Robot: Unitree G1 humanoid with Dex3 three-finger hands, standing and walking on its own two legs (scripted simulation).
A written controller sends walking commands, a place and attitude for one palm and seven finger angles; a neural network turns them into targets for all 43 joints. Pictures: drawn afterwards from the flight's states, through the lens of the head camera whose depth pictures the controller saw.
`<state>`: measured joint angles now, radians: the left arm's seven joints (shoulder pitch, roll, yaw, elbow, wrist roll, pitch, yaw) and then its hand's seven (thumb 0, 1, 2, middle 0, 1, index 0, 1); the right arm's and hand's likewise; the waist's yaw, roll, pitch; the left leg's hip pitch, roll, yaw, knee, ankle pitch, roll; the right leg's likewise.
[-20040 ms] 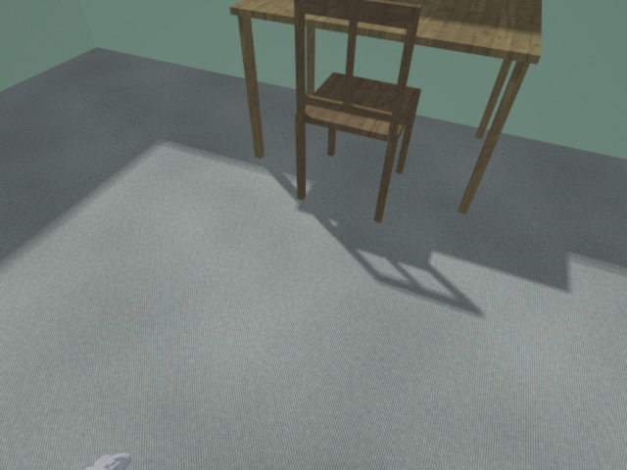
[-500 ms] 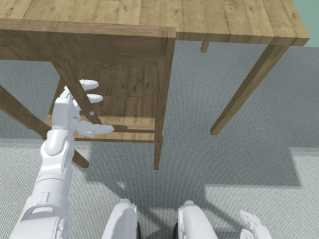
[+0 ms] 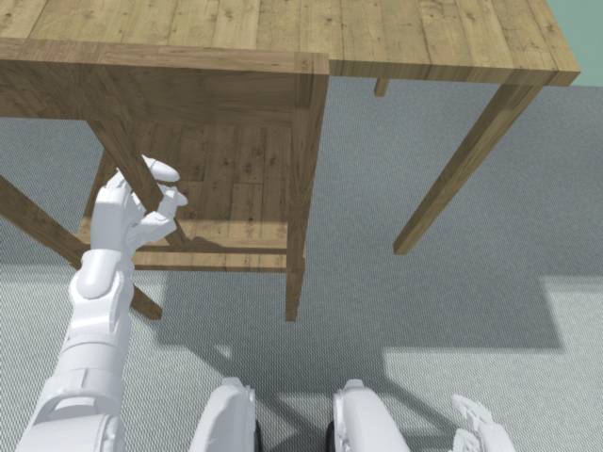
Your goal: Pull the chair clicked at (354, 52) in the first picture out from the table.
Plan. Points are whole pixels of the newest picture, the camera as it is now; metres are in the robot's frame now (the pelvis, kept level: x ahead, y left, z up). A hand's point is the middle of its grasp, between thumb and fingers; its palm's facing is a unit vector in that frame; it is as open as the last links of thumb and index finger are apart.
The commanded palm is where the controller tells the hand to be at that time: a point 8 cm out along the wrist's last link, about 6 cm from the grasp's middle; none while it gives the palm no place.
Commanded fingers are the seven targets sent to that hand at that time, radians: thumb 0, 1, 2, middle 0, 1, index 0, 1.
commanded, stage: hook a spindle and tug to test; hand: left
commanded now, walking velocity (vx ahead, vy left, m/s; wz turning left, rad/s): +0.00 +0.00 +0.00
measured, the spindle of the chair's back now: (149, 193) +0.44 +0.19 +0.03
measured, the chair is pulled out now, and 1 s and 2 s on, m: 0.00 0.06 0.18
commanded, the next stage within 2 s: step backward, pulling the chair out in 0.46 s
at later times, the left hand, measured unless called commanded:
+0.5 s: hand (163, 240) +0.38 +0.17 +0.02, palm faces -0.04 -1.00 -0.03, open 5.2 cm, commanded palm +0.35 +0.22 +0.02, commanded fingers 0.00 0.90 0.90 -0.50 -1.45 -0.50 -1.45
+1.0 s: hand (172, 252) +0.35 +0.15 +0.04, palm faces +0.04 -0.99 -0.13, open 5.3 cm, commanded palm +0.32 +0.20 +0.04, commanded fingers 0.00 0.90 0.90 -0.50 -1.45 -0.50 -1.45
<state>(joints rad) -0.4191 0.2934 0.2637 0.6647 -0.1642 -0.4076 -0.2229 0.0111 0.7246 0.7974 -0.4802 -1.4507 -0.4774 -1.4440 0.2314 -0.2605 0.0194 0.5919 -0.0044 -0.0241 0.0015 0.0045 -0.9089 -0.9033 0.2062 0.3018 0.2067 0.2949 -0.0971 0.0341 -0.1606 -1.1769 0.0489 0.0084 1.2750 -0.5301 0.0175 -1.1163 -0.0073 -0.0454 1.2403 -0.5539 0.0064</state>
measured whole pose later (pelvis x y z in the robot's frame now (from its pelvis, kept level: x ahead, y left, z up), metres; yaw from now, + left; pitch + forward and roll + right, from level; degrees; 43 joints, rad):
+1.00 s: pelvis +0.01 +0.01 +0.10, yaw -2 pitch +7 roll -1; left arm -0.33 0.21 0.09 0.86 -0.09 -0.17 0.06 0.05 0.70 0.75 -0.33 -1.11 -0.49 -1.44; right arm 0.21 -0.25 0.01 0.59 0.05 0.15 -0.11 0.00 -0.91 -0.90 0.21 0.30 0.21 0.30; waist -0.08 0.01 0.05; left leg -0.49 0.05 0.08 0.65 -0.29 0.02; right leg -0.44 0.00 0.00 0.60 -0.28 0.02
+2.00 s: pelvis -0.09 +0.02 +0.10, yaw -1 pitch +3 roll +2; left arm -0.30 0.11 -0.02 0.84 -0.03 -0.17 0.11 0.02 0.65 0.77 -0.31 -1.22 -0.50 -1.44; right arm 0.23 -0.31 -0.02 0.71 0.03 0.02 -0.12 0.00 -0.91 -0.90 0.21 0.30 0.21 0.29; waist -0.08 0.01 0.09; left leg -0.30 0.02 -0.02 0.57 -0.30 -0.04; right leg -0.52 -0.10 -0.01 0.59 -0.12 0.04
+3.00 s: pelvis -0.22 +0.05 +0.11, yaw -6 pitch +2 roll +0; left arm -0.21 0.17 -0.04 0.61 -0.03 -0.08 0.10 0.03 0.67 0.73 -0.25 -1.24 -0.50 -1.44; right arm 0.14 -0.24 -0.02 0.59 0.01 0.10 -0.10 0.00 -0.91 -0.90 0.20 0.30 0.20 0.29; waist -0.06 -0.03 0.17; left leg -0.32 0.05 0.03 0.49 -0.21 -0.03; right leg -0.39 -0.06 -0.04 0.57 -0.23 0.01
